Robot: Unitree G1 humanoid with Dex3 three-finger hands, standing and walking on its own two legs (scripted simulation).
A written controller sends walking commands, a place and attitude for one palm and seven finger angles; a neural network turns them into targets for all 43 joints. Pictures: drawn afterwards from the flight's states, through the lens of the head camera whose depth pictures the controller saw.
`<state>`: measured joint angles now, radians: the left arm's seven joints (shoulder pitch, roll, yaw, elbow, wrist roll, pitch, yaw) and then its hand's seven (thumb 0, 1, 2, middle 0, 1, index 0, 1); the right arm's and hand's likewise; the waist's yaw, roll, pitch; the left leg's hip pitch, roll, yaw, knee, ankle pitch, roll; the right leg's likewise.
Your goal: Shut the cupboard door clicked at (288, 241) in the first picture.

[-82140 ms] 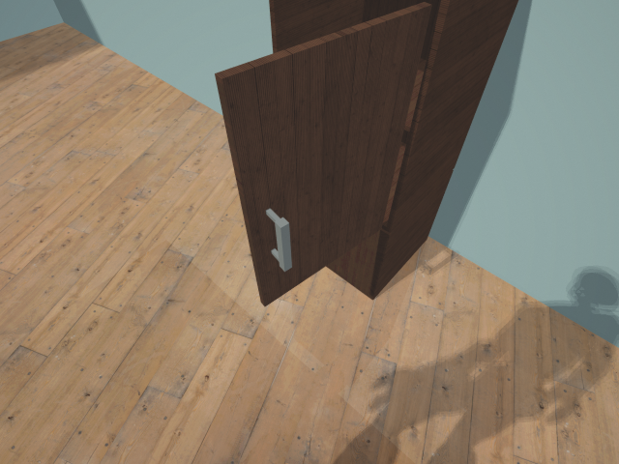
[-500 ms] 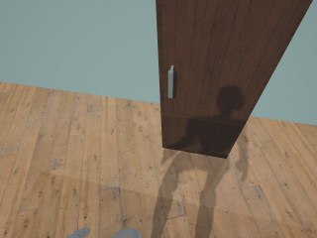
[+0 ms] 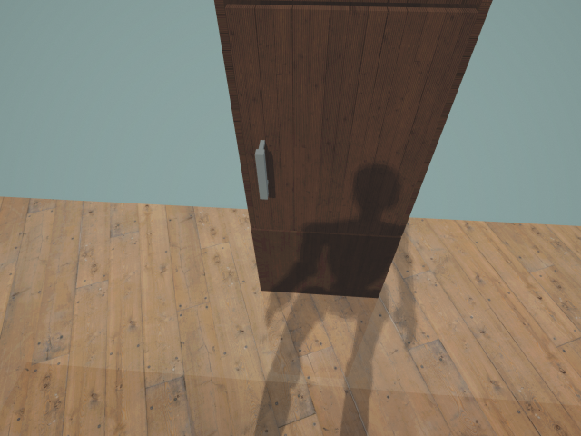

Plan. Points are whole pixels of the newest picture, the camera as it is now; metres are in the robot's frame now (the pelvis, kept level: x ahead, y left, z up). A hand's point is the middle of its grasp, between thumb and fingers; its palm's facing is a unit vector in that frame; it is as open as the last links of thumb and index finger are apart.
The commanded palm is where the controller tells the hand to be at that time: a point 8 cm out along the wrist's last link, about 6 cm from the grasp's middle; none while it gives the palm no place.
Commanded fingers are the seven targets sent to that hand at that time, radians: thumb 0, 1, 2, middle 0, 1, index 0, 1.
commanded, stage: take the last steps up to it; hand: left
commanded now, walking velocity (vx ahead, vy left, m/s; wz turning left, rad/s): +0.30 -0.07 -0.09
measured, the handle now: (263, 170) +0.68 +0.10 -0.08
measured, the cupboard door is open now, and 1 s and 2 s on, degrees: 0 0 0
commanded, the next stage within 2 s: come to a stop and stand still in 0.44 s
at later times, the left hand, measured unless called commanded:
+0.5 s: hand out of the picture +0.14 +0.14 -0.18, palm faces +0.01 -0.99 -0.14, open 7.4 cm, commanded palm none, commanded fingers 0.00 0.90 0.90 -0.20 -0.30 -0.20 -0.30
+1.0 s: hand (226, 341) +0.30 +0.14 -0.16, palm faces +0.06 -0.97 -0.23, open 7.3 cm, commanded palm none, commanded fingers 0.00 0.90 0.90 -0.20 -0.30 -0.20 -0.30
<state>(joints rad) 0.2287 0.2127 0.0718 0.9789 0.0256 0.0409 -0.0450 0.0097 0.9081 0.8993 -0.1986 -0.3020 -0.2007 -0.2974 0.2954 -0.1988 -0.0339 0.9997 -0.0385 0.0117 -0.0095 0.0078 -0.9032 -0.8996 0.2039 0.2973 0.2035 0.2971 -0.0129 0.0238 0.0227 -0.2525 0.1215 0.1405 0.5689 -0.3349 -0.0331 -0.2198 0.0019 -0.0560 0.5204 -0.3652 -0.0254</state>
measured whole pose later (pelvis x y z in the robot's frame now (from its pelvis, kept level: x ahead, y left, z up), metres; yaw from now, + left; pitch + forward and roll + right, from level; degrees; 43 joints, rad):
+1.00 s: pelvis +0.24 -0.05 +0.01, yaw +1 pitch +1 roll +1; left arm 0.13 0.17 0.05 1.01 0.03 0.02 0.04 0.00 0.92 0.90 -0.20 -0.30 -0.21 -0.30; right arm 0.17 -0.22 -0.06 1.02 -0.01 0.05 -0.02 0.01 -0.91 -0.90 0.20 0.30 0.20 0.30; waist 0.02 -0.03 0.11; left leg -0.32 -0.01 0.05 0.72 -0.44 -0.05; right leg -0.24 -0.07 -0.05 0.48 -0.25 0.01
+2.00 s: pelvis +0.23 -0.08 +0.01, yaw +0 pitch -1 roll +0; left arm 0.29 0.12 0.01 1.14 0.00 0.00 0.04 0.01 0.92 0.90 -0.20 -0.30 -0.20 -0.30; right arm 0.32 -0.12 -0.01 1.17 -0.02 0.01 -0.03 0.01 -0.91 -0.90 0.20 0.30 0.20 0.30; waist -0.01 -0.01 0.05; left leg -0.16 0.07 0.04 0.39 -0.20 -0.05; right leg -0.07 0.04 -0.02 0.38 -0.28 -0.05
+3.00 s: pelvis +0.22 -0.07 +0.00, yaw -3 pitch +0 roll +0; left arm 0.27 0.17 0.03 1.02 0.02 0.04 0.02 0.01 0.91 0.90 -0.20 -0.30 -0.20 -0.30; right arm 0.24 -0.18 -0.03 1.06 -0.03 0.03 -0.04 0.01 -0.91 -0.90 0.20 0.30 0.20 0.30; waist 0.00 0.01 0.06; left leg -0.32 0.05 0.06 0.64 -0.37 0.01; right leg -0.26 0.02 -0.07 0.58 -0.32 -0.05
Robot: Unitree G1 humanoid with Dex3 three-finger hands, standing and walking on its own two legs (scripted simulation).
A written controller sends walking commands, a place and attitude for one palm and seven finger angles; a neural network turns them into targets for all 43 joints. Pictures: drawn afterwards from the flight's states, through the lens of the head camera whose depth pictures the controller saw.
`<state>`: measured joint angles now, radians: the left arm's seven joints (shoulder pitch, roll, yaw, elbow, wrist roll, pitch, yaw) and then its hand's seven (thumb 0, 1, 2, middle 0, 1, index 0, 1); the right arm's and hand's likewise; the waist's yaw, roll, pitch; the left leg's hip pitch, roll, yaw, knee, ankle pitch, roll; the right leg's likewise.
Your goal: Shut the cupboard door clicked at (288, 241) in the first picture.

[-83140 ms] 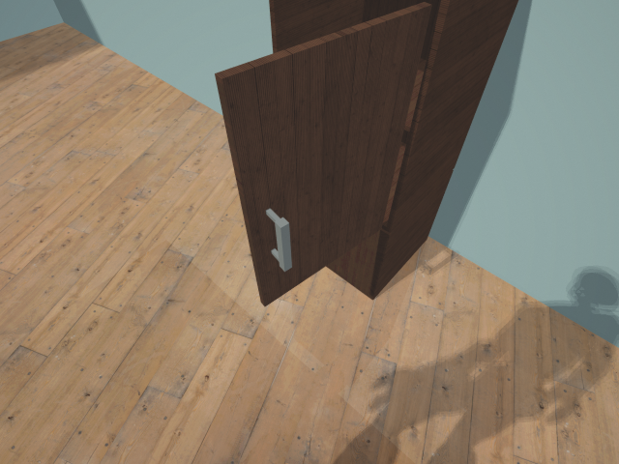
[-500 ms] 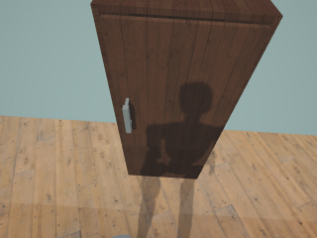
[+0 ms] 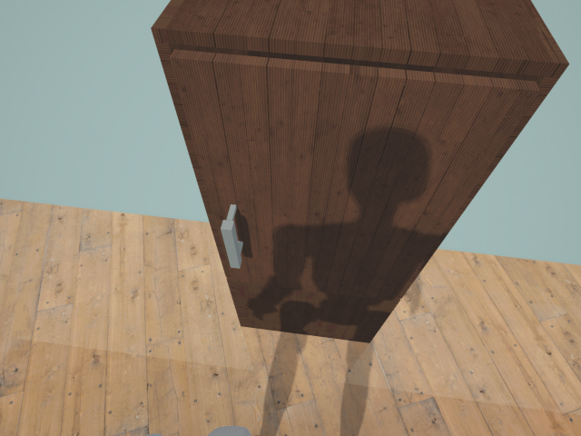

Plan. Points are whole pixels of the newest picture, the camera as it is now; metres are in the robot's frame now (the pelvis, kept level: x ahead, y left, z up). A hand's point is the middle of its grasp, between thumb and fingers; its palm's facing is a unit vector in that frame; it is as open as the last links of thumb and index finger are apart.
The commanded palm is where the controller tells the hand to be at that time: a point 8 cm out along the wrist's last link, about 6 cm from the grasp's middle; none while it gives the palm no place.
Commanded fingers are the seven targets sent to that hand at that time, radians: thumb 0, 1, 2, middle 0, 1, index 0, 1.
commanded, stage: come to a stop and stand still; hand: left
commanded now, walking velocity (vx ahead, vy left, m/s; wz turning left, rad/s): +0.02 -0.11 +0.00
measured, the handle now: (234, 237) +0.44 +0.14 -0.09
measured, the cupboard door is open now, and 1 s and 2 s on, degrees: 0 0 0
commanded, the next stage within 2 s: look again from close up in 0.92 s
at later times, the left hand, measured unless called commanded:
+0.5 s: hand out of the picture +0.00 +0.17 -0.17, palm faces +0.01 -0.98 -0.21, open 7.4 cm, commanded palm none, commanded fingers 0.00 0.90 0.90 -0.20 -0.30 -0.20 -0.30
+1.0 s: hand out of the picture -0.01 +0.13 -0.18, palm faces +0.04 -0.99 -0.17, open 7.3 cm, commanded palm none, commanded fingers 0.00 0.90 0.90 -0.20 -0.30 -0.20 -0.30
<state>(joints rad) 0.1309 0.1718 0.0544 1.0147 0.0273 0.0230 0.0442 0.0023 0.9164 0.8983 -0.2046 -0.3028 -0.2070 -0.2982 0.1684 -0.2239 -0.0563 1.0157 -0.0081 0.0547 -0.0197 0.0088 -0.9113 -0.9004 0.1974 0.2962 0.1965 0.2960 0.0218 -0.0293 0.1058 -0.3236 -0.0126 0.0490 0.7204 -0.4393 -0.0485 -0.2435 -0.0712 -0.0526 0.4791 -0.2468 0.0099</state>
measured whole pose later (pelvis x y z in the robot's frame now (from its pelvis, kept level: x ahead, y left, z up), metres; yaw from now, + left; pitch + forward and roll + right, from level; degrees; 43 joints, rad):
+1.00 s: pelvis +0.00 -0.03 +0.00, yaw -1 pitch -1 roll +0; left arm 0.29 0.12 0.01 1.14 0.00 0.00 0.04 0.01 0.92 0.90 -0.20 -0.30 -0.20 -0.30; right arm 0.32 -0.12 -0.01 1.17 -0.02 0.01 -0.03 0.01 -0.91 -0.90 0.20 0.30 0.20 0.30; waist -0.01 -0.01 0.05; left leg -0.16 0.07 0.04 0.39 -0.20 -0.05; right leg -0.07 0.04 -0.02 0.38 -0.28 -0.05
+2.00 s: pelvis -0.02 -0.02 -0.01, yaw -4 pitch +0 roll +0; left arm 0.27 0.17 0.03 1.02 0.02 0.04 0.02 0.01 0.91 0.90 -0.20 -0.30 -0.20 -0.30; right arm 0.24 -0.18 -0.03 1.06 -0.03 0.03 -0.04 0.01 -0.91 -0.90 0.20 0.30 0.20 0.30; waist 0.00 0.01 0.06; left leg -0.32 0.05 0.06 0.64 -0.37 0.01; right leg -0.26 0.02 -0.07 0.58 -0.32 -0.05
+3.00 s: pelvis -0.01 +0.02 +0.00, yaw -3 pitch +0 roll +0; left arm 0.24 0.16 -0.01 1.08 0.01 0.01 0.04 0.01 0.91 0.90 -0.20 -0.30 -0.20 -0.30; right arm 0.29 -0.16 0.02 1.09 -0.02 -0.03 -0.02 0.01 -0.91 -0.90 0.20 0.30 0.20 0.30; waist 0.01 0.01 0.05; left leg -0.16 -0.07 0.08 0.43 -0.27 0.09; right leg -0.18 -0.05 -0.05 0.47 -0.29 0.02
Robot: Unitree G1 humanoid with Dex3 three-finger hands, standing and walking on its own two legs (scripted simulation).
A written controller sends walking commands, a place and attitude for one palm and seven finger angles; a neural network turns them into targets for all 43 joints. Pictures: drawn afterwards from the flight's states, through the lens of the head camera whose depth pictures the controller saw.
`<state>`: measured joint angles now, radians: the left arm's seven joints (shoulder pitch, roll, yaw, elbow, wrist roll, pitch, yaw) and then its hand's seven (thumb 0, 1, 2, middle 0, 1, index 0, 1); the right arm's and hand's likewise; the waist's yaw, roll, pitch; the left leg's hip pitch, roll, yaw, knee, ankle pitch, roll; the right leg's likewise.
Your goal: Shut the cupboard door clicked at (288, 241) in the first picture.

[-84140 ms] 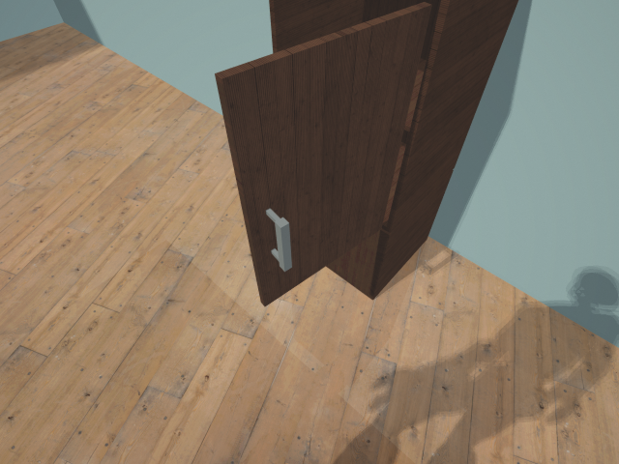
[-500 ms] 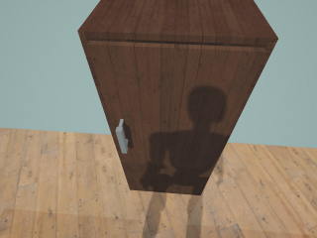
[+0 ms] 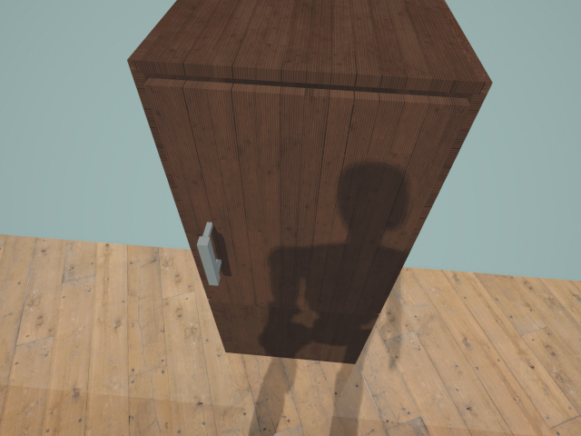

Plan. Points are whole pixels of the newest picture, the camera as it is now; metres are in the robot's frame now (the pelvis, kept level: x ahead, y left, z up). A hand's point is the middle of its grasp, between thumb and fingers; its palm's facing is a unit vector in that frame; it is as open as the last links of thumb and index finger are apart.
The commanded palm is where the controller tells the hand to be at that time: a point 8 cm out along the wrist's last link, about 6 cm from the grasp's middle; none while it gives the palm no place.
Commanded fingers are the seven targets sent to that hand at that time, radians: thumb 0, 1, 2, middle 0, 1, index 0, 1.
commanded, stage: look again from close up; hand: left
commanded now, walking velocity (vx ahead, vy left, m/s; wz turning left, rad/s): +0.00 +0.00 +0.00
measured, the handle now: (211, 254) +0.44 +0.18 -0.10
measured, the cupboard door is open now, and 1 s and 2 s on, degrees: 0 0 0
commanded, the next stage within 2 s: shuffle to correct the standing spot in 0.50 s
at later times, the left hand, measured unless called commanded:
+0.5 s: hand out of the picture +0.01 +0.24 -0.18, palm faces +0.00 -0.97 -0.22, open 7.4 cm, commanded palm none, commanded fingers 0.00 0.90 0.90 -0.20 -0.30 -0.20 -0.30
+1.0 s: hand out of the picture +0.01 +0.20 -0.18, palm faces -0.03 -0.97 -0.22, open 7.4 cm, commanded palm none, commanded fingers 0.00 0.90 0.90 -0.20 -0.30 -0.20 -0.30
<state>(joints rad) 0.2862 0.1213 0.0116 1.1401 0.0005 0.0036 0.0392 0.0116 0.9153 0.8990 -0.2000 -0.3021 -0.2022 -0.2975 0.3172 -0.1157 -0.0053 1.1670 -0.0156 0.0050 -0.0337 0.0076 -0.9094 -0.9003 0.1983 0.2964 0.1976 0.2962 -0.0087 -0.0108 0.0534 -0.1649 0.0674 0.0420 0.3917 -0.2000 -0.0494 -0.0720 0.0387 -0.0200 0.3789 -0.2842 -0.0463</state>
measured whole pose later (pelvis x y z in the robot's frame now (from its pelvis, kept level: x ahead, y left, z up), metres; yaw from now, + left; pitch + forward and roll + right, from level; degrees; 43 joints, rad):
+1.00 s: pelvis -0.02 +0.01 -0.01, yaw -3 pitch +0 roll +0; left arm 0.27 0.17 0.03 1.02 0.02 0.04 0.02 0.01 0.91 0.90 -0.20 -0.30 -0.20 -0.30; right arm 0.24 -0.18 -0.03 1.06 -0.03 0.03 -0.04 0.01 -0.91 -0.90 0.20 0.30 0.20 0.30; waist 0.00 0.01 0.06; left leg -0.32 0.05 0.06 0.64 -0.37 0.01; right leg -0.26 0.02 -0.07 0.58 -0.32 -0.05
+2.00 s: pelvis -0.01 +0.05 +0.00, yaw -3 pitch +0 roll +0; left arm 0.24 0.16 -0.01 1.08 0.01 0.01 0.04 0.01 0.91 0.90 -0.20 -0.30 -0.20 -0.30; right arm 0.29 -0.16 0.02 1.09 -0.02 -0.03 -0.02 0.01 -0.91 -0.90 0.20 0.30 0.20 0.30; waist 0.01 0.01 0.05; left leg -0.16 -0.07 0.08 0.43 -0.27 0.09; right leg -0.18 -0.05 -0.05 0.47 -0.29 0.02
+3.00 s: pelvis +0.01 +0.03 +0.00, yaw -2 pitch -1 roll +0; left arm 0.25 0.15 -0.01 1.12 0.01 0.00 0.04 0.01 0.91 0.90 -0.20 -0.30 -0.20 -0.30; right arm 0.25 -0.15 0.02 1.16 -0.02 -0.03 -0.03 0.01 -0.92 -0.90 0.20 0.30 0.20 0.30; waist 0.01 -0.01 0.06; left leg -0.11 -0.04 0.06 0.39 -0.27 0.05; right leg -0.12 -0.01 -0.06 0.43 -0.29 -0.02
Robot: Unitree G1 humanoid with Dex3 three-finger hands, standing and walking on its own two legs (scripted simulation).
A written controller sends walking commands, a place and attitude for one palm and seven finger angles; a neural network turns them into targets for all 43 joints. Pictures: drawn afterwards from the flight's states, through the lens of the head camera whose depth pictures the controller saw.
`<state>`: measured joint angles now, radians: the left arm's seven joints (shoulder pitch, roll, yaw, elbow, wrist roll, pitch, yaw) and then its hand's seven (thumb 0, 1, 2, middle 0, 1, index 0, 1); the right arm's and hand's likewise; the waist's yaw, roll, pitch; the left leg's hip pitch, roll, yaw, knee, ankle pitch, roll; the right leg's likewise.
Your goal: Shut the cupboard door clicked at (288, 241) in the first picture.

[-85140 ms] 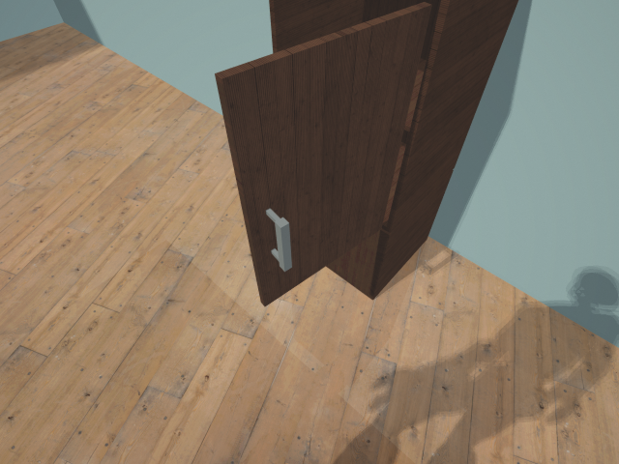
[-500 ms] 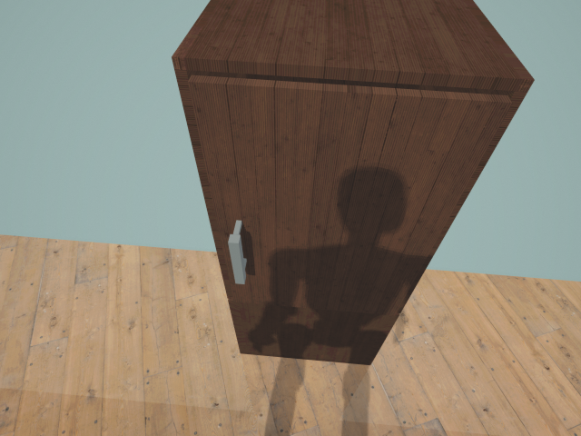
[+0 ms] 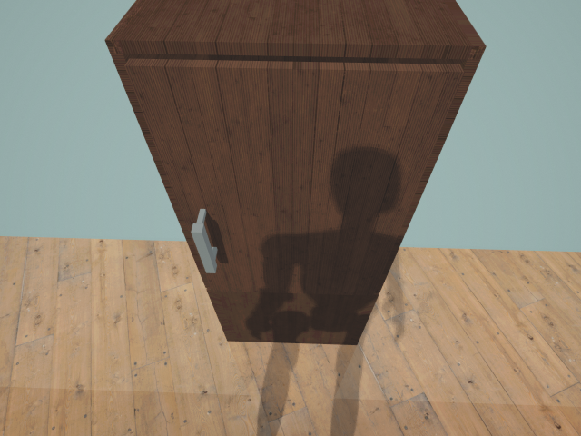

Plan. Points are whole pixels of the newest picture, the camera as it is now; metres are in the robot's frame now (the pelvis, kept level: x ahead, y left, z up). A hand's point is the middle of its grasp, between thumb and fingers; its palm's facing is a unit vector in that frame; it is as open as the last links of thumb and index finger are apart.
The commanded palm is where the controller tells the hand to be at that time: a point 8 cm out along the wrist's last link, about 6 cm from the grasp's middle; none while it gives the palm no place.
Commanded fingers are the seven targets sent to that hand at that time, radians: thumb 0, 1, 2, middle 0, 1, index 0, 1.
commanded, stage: come to a stop and stand still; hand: left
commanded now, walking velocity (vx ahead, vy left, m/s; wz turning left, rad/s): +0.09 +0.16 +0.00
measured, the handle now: (206, 242) +0.45 +0.19 -0.08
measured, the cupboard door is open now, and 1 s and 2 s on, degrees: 0 0 0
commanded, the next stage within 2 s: look again from close up in 1.28 s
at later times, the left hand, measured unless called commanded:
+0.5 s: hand out of the picture +0.00 +0.17 -0.17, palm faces +0.04 -0.98 -0.20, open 7.4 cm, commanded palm none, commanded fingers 0.00 0.90 0.90 -0.20 -0.30 -0.20 -0.30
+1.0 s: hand out of the picture +0.03 +0.22 -0.16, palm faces +0.03 -0.98 -0.22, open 7.4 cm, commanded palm none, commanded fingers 0.00 0.90 0.90 -0.20 -0.30 -0.20 -0.30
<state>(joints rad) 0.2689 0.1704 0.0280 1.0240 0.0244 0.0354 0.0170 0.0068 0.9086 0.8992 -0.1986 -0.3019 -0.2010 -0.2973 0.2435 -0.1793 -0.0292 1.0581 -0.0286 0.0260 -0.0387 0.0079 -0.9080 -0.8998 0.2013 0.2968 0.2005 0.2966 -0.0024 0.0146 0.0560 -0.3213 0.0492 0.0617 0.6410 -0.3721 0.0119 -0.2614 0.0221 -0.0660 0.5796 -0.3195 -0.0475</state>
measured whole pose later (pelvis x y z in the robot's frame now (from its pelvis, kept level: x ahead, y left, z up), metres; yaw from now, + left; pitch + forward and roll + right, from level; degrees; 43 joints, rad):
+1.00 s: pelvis +0.01 +0.04 +0.01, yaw +1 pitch +0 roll +0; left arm 0.24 0.16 -0.01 1.08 0.01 0.01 0.04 0.01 0.91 0.90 -0.20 -0.30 -0.20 -0.30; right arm 0.29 -0.16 0.02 1.09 -0.02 -0.03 -0.02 0.01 -0.91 -0.90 0.20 0.30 0.20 0.30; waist 0.01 0.01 0.05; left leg -0.16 -0.07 0.08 0.43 -0.27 0.09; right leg -0.18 -0.05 -0.05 0.47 -0.29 0.02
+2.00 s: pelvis +0.03 +0.02 +0.01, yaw +1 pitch -1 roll +0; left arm 0.25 0.15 -0.01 1.12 0.01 0.00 0.04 0.01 0.91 0.90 -0.20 -0.30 -0.20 -0.30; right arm 0.25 -0.15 0.02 1.16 -0.02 -0.03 -0.03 0.01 -0.92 -0.90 0.20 0.30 0.20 0.30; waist 0.01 -0.01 0.06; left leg -0.11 -0.04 0.06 0.39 -0.27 0.05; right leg -0.12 -0.01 -0.06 0.43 -0.29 -0.02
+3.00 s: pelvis -0.05 +0.02 -0.11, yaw +2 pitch +18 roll -3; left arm 0.39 0.23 0.14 0.03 -0.29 -0.47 -0.26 0.02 0.90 0.90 -0.94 -1.11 -0.94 -1.11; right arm 0.26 -0.26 -0.02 0.55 0.01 -0.22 -0.05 0.02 -0.90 -0.90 0.20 0.30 0.20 0.30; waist 0.00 0.03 -0.16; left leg -1.06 -0.01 0.01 1.30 -0.55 0.06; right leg -1.04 0.01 -0.08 1.25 -0.53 -0.03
